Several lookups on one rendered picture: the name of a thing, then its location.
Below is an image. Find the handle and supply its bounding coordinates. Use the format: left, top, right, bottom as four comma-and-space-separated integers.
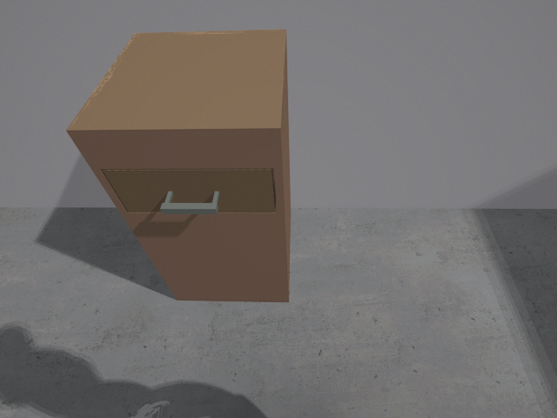
160, 192, 219, 214

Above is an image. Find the drawer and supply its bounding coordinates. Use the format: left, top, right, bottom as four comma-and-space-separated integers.
103, 168, 276, 212

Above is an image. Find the robot left hand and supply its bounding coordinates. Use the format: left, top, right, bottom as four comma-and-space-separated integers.
131, 401, 170, 418

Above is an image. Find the cabinet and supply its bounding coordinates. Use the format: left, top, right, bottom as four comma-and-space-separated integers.
66, 29, 291, 302

